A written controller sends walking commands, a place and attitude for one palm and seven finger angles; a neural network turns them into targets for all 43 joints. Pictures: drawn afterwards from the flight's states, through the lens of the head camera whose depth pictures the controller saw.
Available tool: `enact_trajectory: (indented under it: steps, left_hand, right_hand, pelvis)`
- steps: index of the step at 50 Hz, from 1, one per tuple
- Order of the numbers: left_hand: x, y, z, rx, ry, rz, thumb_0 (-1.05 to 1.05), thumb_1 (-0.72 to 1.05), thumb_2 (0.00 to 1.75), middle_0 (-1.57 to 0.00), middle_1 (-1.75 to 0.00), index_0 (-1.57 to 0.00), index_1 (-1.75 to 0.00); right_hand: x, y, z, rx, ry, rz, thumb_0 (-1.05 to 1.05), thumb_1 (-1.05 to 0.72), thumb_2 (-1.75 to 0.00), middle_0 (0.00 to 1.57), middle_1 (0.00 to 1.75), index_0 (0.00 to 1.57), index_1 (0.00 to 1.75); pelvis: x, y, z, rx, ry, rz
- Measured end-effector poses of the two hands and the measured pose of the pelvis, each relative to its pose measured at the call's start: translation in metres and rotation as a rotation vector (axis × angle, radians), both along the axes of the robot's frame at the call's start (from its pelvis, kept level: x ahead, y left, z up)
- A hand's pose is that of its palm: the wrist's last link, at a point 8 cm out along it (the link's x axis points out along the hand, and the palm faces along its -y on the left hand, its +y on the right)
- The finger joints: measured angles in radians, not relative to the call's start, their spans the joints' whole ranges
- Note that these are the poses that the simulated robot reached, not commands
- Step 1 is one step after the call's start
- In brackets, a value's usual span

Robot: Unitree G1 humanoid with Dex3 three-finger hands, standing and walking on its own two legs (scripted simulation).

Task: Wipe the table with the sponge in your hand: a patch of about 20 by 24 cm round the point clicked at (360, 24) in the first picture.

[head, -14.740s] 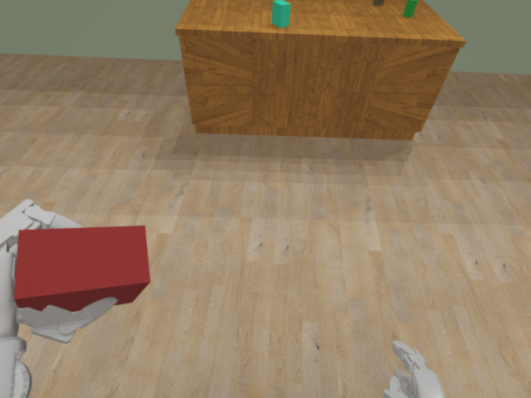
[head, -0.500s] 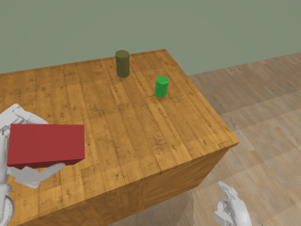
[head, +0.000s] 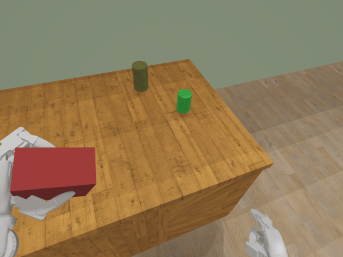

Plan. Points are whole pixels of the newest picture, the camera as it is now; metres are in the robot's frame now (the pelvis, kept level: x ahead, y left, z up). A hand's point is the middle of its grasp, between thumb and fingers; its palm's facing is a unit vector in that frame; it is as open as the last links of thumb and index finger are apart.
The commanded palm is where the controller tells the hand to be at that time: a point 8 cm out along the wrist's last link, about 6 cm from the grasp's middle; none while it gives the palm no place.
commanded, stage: look again from close up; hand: left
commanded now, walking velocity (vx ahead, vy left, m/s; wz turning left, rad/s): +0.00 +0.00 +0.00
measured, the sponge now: (67, 174) +0.22 +0.22 +0.13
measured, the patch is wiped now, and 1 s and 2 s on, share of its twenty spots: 0.00 0.00 0.00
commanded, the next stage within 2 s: shuffle to correct the standing spot in 0.16 s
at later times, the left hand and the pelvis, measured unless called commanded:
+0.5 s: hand (42, 177) +0.20 +0.24 +0.15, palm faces +0.38 -0.85 -0.35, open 10.3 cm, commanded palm +0.15 +0.27 +0.17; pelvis -0.01 -0.01 +0.00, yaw +0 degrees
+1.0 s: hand (93, 164) +0.24 +0.17 +0.15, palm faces +0.33 -0.87 -0.36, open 10.3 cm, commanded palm +0.18 +0.21 +0.17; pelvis +0.02 -0.07 -0.01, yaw -1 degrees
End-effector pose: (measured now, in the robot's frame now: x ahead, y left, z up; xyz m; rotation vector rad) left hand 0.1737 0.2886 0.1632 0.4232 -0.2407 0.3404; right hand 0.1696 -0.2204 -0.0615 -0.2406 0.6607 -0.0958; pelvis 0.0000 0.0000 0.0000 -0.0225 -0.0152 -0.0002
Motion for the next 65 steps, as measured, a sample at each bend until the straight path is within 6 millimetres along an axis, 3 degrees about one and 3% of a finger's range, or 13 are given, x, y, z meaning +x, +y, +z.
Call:
enact_trajectory:
  steps: [17, 28, 35, 51, 58, 65]
  left_hand:
    - [-0.011, -0.002, 0.004, 0.016, -0.014, -0.006, -0.01, -0.52, 1.00, -0.73, -1.34, -0.73, -1.33]
    - [-0.005, -0.013, 0.003, -0.001, -0.034, 0.001, -0.01, -0.52, 1.00, -0.73, -1.34, -0.72, -1.33]
    - [0.004, -0.037, 0.010, 0.013, -0.045, -0.026, -0.01, -0.52, 1.00, -0.73, -1.34, -0.72, -1.33]
    - [0.028, -0.079, 0.004, 0.000, 0.020, -0.046, -0.01, -0.52, 1.01, -0.73, -1.34, -0.72, -1.33]
    - [0.031, -0.085, 0.013, 0.043, 0.003, -0.066, -0.01, -0.52, 1.01, -0.73, -1.34, -0.72, -1.33]
    - [0.019, -0.084, 0.005, 0.014, 0.031, -0.047, -0.01, -0.52, 1.01, -0.73, -1.34, -0.72, -1.33]
  right_hand:
    - [-0.020, -0.006, -0.003, -0.005, 0.019, -0.016, 0.02, -0.91, -0.90, 0.20, 0.30, 0.20, 0.30]
    - [-0.019, -0.009, -0.005, 0.024, 0.022, -0.009, 0.02, -0.91, -0.90, 0.20, 0.30, 0.20, 0.30]
    - [-0.011, -0.026, -0.007, 0.043, 0.016, -0.012, 0.02, -0.91, -0.90, 0.21, 0.30, 0.20, 0.30]
    - [0.002, -0.090, -0.016, -0.003, 0.046, -0.086, 0.02, -0.91, -0.90, 0.20, 0.30, 0.20, 0.30]
    - [0.008, -0.097, -0.014, 0.005, 0.031, -0.100, 0.02, -0.91, -0.90, 0.20, 0.30, 0.20, 0.30]
    - [0.005, -0.093, -0.015, 0.018, 0.034, -0.084, 0.02, -0.91, -0.90, 0.20, 0.30, 0.20, 0.30]
  pelvis:
    - [-0.012, -0.001, 0.000, 0.001, -0.004, 0.000]
    - [-0.010, -0.014, -0.001, 0.013, -0.005, -0.006]
    - [-0.003, -0.032, -0.003, 0.009, 0.001, -0.006]
    - [0.017, -0.069, -0.010, 0.011, 0.022, -0.009]
    - [0.020, -0.076, -0.011, 0.012, 0.012, -0.006]
    - [0.015, -0.078, -0.011, 0.010, 0.010, -0.002]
